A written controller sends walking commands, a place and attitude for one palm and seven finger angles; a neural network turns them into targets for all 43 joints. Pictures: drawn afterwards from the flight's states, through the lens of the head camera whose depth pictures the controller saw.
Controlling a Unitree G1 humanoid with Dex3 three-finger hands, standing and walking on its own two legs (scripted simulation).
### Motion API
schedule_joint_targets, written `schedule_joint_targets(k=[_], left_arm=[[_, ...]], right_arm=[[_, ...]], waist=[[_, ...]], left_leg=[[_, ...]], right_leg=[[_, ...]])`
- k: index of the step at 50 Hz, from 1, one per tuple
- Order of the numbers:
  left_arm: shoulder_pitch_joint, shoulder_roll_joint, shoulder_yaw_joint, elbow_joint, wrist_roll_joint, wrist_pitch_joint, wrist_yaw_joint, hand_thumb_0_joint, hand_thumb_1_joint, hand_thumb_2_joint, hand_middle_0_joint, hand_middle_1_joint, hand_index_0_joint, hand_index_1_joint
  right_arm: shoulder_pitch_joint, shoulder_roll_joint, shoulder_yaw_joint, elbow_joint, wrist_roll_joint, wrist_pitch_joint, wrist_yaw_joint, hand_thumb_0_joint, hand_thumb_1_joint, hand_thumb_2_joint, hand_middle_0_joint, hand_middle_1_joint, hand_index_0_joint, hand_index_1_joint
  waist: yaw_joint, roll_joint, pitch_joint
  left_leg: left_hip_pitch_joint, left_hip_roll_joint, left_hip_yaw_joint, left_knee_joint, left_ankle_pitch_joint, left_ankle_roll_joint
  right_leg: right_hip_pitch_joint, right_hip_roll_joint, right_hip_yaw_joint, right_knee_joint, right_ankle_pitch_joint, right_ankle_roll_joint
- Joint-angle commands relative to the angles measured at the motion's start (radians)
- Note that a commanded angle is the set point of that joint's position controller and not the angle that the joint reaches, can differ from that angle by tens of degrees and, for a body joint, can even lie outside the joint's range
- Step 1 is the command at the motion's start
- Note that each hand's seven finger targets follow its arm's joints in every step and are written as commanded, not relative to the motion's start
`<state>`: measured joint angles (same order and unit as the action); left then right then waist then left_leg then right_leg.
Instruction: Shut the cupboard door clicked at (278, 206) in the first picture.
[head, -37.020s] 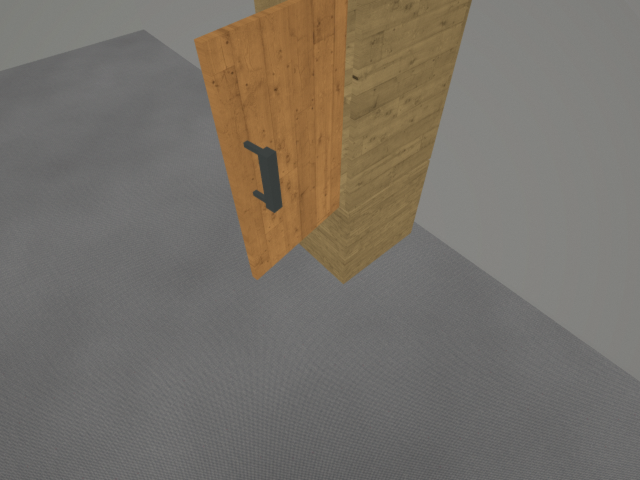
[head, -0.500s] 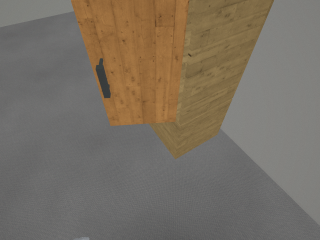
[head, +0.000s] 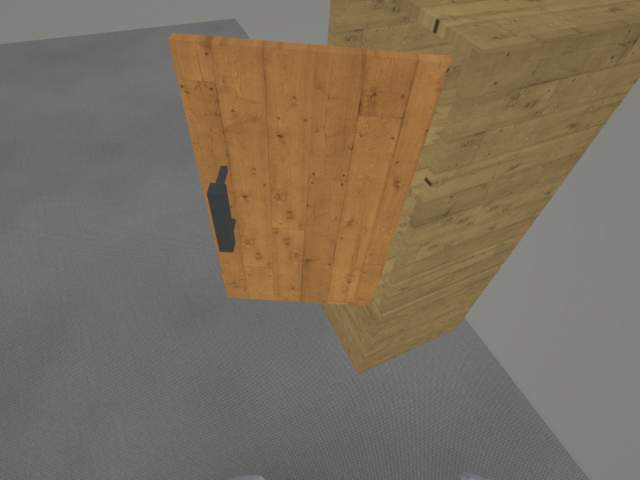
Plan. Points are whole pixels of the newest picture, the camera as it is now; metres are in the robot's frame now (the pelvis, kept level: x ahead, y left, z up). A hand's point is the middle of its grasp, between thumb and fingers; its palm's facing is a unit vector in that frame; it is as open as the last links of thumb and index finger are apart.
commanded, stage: come to a stop and stand still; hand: left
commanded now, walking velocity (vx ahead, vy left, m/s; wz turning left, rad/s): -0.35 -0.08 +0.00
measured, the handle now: (225, 210) +0.50 +0.20 +0.00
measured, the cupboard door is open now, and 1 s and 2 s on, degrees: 63 63 63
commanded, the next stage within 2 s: look again from close up in 1.24 s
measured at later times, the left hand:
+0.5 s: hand out of the picture +0.13 +0.19 -0.17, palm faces +0.05 -0.97 -0.22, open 7.4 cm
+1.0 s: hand out of the picture +0.03 +0.16 -0.16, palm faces +0.03 -0.98 -0.19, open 7.4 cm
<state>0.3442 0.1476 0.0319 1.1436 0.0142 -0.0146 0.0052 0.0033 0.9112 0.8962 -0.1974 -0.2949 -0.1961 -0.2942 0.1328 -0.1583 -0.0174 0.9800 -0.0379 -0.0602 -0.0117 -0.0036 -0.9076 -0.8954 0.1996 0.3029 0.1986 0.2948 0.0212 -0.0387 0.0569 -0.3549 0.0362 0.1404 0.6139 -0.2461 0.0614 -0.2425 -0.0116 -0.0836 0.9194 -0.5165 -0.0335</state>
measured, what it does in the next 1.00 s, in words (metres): steps on the spot: right foot, then right foot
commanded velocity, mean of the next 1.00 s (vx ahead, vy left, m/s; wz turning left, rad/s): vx -0.08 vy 0.02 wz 0.00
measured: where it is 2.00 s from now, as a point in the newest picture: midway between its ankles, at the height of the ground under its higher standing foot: outside the picture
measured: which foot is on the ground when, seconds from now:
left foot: down 0.00-1.00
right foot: up 0.00-0.16, down 0.18-0.50, up 0.52-0.72, down 0.74-1.00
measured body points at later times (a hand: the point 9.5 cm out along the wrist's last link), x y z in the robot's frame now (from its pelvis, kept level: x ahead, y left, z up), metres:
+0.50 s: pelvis +0.05 +0.00 +0.00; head +0.09 +0.01 +0.45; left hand +0.13 +0.24 -0.15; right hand +0.10 -0.26 -0.14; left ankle +0.04 +0.09 -0.73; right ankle +0.07 -0.16 -0.73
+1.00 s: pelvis +0.03 -0.02 +0.02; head +0.03 -0.01 +0.47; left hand +0.03 +0.21 -0.14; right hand +0.04 -0.25 -0.14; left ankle +0.03 +0.09 -0.73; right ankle +0.00 -0.13 -0.73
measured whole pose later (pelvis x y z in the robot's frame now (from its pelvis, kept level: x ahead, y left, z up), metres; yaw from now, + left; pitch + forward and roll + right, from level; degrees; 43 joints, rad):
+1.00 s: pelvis +0.03 -0.02 +0.02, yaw +0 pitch -2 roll +0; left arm 0.27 0.16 0.00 1.11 0.01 0.01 0.03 0.00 0.91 0.90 -0.20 -0.29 -0.20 -0.29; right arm 0.25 -0.16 -0.01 1.12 -0.01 0.00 -0.03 0.00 -0.91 -0.90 0.20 0.30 0.20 0.30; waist -0.01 -0.01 0.03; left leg -0.16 0.00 0.08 0.38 -0.19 0.02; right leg -0.11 0.01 0.01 0.39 -0.26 -0.01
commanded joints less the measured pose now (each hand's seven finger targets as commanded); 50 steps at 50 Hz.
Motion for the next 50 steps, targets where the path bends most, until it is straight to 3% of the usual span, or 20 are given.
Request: schedule_joint_targets(k=[1,4,6,8,10,12,13,15,18,20,22,23,24,26,29,32,35,37,40,50], left_arm=[[-0.022,0.044,0.008,-0.091,0.005,-0.007,0.003,0.000,0.900,0.900,-0.200,-0.300,-0.200,-0.300],[0.023,0.031,-0.002,-0.072,0.001,0.017,0.015,0.000,0.900,0.900,-0.200,-0.300,-0.200,-0.300],[0.064,0.059,0.006,-0.064,0.007,0.025,0.019,0.000,0.900,0.900,-0.200,-0.300,-0.200,-0.300],[0.018,0.121,0.015,-0.092,0.014,0.024,0.023,0.000,0.900,0.900,-0.200,-0.300,-0.200,-0.300],[-0.033,0.176,0.027,-0.128,0.017,0.029,0.024,0.000,0.900,0.900,-0.200,-0.300,-0.200,-0.300],[-0.053,0.205,0.035,-0.133,0.012,0.021,0.026,0.000,0.900,0.900,-0.200,-0.300,-0.200,-0.300],[-0.058,0.215,0.038,-0.135,0.011,0.020,0.029,0.000,0.900,0.900,-0.200,-0.300,-0.200,-0.300],[-0.077,0.218,0.045,-0.143,0.016,0.022,0.038,0.000,0.900,0.900,-0.200,-0.300,-0.200,-0.300],[-0.098,0.234,0.060,-0.156,0.019,0.026,0.044,0.000,0.900,0.900,-0.200,-0.300,-0.200,-0.300],[-0.117,0.234,0.061,-0.163,0.015,0.030,0.045,0.000,0.900,0.900,-0.200,-0.300,-0.200,-0.300],[-0.144,0.216,0.055,-0.168,0.002,0.034,0.044,0.000,0.900,0.900,-0.200,-0.300,-0.200,-0.300],[-0.130,0.171,0.048,-0.184,-0.003,0.040,0.041,0.000,0.900,0.900,-0.200,-0.300,-0.200,-0.300],[-0.125,0.120,0.032,-0.192,0.001,0.048,0.040,0.000,0.900,0.900,-0.200,-0.300,-0.200,-0.300],[-0.181,0.133,0.029,-0.197,0.001,0.071,0.042,0.000,0.900,0.900,-0.200,-0.300,-0.200,-0.300],[-0.159,0.127,0.024,-0.177,0.000,0.065,0.033,0.000,0.900,0.900,-0.200,-0.300,-0.200,-0.300],[-0.155,0.121,0.013,-0.172,-0.004,0.055,0.029,0.000,0.900,0.900,-0.200,-0.300,-0.200,-0.300],[-0.091,0.124,0.010,-0.144,-0.004,0.036,0.030,0.000,0.900,0.900,-0.200,-0.300,-0.200,-0.300],[-0.096,0.157,0.004,-0.127,0.000,0.021,0.034,0.000,0.900,0.900,-0.200,-0.300,-0.200,-0.300],[-0.107,0.139,-0.002,-0.114,-0.001,0.008,0.031,0.000,0.900,0.900,-0.200,-0.300,-0.200,-0.300],[-0.035,0.104,-0.017,-0.062,-0.005,0.008,0.032,0.000,0.900,0.900,-0.200,-0.300,-0.200,-0.300]], right_arm=[[0.114,-0.141,-0.019,-0.001,0.009,0.017,-0.028,0.000,-0.900,-0.900,0.200,0.300,0.200,0.300],[0.062,-0.137,-0.010,0.012,0.019,0.027,-0.035,0.000,-0.900,-0.900,0.200,0.300,0.200,0.300],[0.047,-0.145,-0.025,0.022,0.030,0.043,-0.032,0.000,-0.900,-0.900,0.200,0.300,0.200,0.300],[0.052,-0.130,-0.035,0.019,0.035,0.059,-0.022,0.000,-0.900,-0.900,0.200,0.300,0.200,0.300],[0.077,-0.118,-0.043,0.015,0.032,0.073,-0.012,0.000,-0.900,-0.900,0.200,0.300,0.200,0.300],[0.119,-0.115,-0.051,0.015,0.032,0.086,-0.014,0.000,-0.900,-0.900,0.200,0.300,0.200,0.300],[0.128,-0.107,-0.052,0.013,0.033,0.092,-0.012,0.000,-0.900,-0.900,0.200,0.300,0.200,0.300],[0.124,-0.102,-0.054,0.005,0.033,0.099,-0.015,0.000,-0.900,-0.900,0.200,0.300,0.200,0.300],[0.111,-0.103,-0.048,-0.008,0.039,0.097,-0.018,0.000,-0.900,-0.900,0.200,0.300,0.200,0.300],[0.128,-0.099,-0.044,-0.003,0.038,0.093,-0.016,0.000,-0.900,-0.900,0.200,0.300,0.200,0.300],[0.177,-0.114,-0.041,0.015,0.031,0.083,-0.012,0.000,-0.900,-0.900,0.200,0.300,0.200,0.300],[0.167,-0.163,-0.047,0.006,0.021,0.073,-0.012,0.000,-0.900,-0.900,0.200,0.300,0.200,0.300],[0.140,-0.204,-0.052,-0.010,0.018,0.073,-0.012,0.000,-0.900,-0.900,0.200,0.300,0.200,0.300],[0.109,-0.196,-0.043,-0.014,0.010,0.068,-0.027,0.000,-0.900,-0.900,0.200,0.300,0.200,0.300],[0.088,-0.174,-0.031,-0.011,0.010,0.063,-0.039,0.000,-0.900,-0.900,0.200,0.300,0.200,0.300],[0.118,-0.182,-0.035,0.012,0.018,0.058,-0.035,0.000,-0.900,-0.900,0.200,0.300,0.200,0.300],[0.115,-0.165,-0.035,0.025,0.032,0.053,-0.031,0.000,-0.900,-0.900,0.200,0.300,0.200,0.300],[0.118,-0.119,-0.031,0.029,0.042,0.052,-0.021,0.000,-0.900,-0.900,0.200,0.300,0.200,0.300],[0.139,-0.113,-0.024,0.057,0.031,0.057,-0.017,0.000,-0.900,-0.900,0.200,0.300,0.200,0.300],[0.167,-0.093,-0.002,0.126,0.030,0.057,-0.016,0.000,-0.900,-0.900,0.200,0.300,0.200,0.300]], waist=[[-0.015,0.117,-0.031],[0.008,0.112,-0.064],[0.030,0.099,-0.094],[0.013,0.045,-0.034],[-0.005,0.082,-0.027],[-0.018,-0.138,-0.097],[-0.015,-0.185,-0.105],[-0.003,-0.185,-0.094],[0.005,-0.164,-0.138],[-0.004,-0.161,-0.146],[-0.029,-0.117,-0.156],[-0.015,0.054,-0.162],[-0.002,0.215,-0.120],[-0.021,0.239,-0.030],[-0.004,0.186,-0.036],[-0.017,0.175,-0.104],[0.004,0.112,-0.115],[-0.028,0.046,-0.079],[-0.041,-0.066,-0.061],[-0.028,0.010,0.047]], left_leg=[[0.125,0.300,-0.299,-0.355,0.318,0.116],[0.090,0.236,-0.171,-0.283,0.483,0.089],[0.075,0.191,-0.149,-0.237,0.332,0.048],[0.064,0.099,-0.121,-0.199,0.137,-0.024],[0.085,0.054,-0.106,-0.158,0.108,-0.047],[0.118,0.003,-0.052,0.000,0.085,-0.076],[0.088,-0.025,-0.053,0.074,-0.074,-0.086],[-0.001,-0.031,-0.097,0.200,-0.281,-0.091],[-0.054,-0.035,-0.125,0.159,-0.294,-0.104],[0.008,-0.036,-0.105,0.006,-0.182,-0.108],[0.178,-0.004,-0.105,-0.224,0.110,-0.102],[0.257,0.122,-0.226,-0.253,0.356,-0.059],[0.184,0.255,-0.318,-0.272,0.532,0.015],[0.105,0.269,-0.350,-0.330,0.545,0.092],[0.203,0.233,-0.269,-0.257,0.715,0.108],[0.290,0.210,-0.256,-0.250,0.682,0.095],[0.251,0.159,-0.243,-0.210,0.520,0.038],[0.195,0.073,-0.189,-0.223,0.212,-0.042],[0.251,0.061,-0.166,-0.241,0.219,-0.055],[0.219,0.053,-0.162,-0.311,0.062,-0.054]], right_leg=[[-0.184,-0.089,0.102,0.068,0.067,0.031],[0.005,-0.051,0.046,-0.232,0.153,0.054],[0.086,-0.036,0.048,-0.385,0.330,0.055],[0.023,-0.082,0.147,-0.469,0.492,0.020],[-0.021,-0.141,0.194,-0.458,0.593,-0.015],[0.015,-0.240,0.286,-0.495,0.803,-0.079],[0.047,-0.287,0.311,-0.522,0.925,-0.119],[0.108,-0.333,0.322,-0.513,1.105,-0.179],[0.243,-0.316,0.275,-0.455,1.203,-0.179],[0.233,-0.286,0.247,-0.426,1.128,-0.144],[0.130,-0.226,0.207,-0.377,0.878,-0.072],[0.019,-0.126,0.137,-0.325,0.600,-0.006],[0.000,-0.053,0.061,-0.283,0.218,0.042],[-0.062,-0.008,0.118,-0.079,-0.016,0.047],[-0.097,-0.014,0.130,-0.066,0.028,0.042],[-0.033,-0.012,0.093,-0.239,0.098,0.046],[0.111,-0.026,0.111,-0.526,0.347,0.035],[0.107,-0.126,0.213,-0.575,0.495,-0.007],[0.055,-0.108,0.202,-0.561,0.545,-0.010],[0.010,-0.090,0.208,-0.663,0.283,-0.002]])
